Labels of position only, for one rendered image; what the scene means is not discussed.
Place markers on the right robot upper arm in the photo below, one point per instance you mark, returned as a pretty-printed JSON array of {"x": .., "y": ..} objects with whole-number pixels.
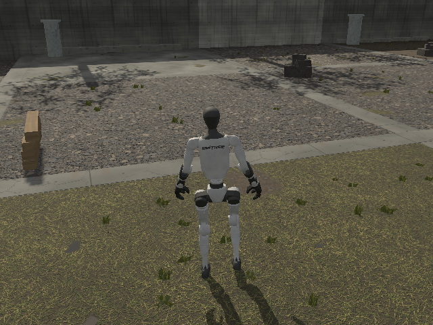
[{"x": 239, "y": 152}]

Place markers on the robot left hand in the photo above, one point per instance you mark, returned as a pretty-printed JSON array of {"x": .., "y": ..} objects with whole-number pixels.
[{"x": 181, "y": 190}]

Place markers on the robot right hand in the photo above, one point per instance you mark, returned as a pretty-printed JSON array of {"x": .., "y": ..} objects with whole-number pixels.
[{"x": 256, "y": 189}]

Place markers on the robot left forearm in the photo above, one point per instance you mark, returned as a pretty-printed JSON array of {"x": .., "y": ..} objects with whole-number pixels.
[{"x": 182, "y": 178}]

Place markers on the left robot shin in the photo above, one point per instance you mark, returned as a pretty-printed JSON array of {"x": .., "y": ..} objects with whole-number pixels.
[{"x": 204, "y": 247}]

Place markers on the robot right forearm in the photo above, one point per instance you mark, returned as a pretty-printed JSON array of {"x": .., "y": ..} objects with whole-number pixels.
[{"x": 251, "y": 176}]

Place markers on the right robot shin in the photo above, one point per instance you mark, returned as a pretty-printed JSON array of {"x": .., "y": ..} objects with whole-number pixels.
[{"x": 235, "y": 238}]

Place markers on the robot shin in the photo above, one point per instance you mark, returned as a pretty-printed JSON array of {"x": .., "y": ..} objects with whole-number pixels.
[
  {"x": 235, "y": 238},
  {"x": 204, "y": 247}
]

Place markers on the left robot upper arm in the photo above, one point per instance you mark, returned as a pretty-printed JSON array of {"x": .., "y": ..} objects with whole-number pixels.
[{"x": 189, "y": 153}]

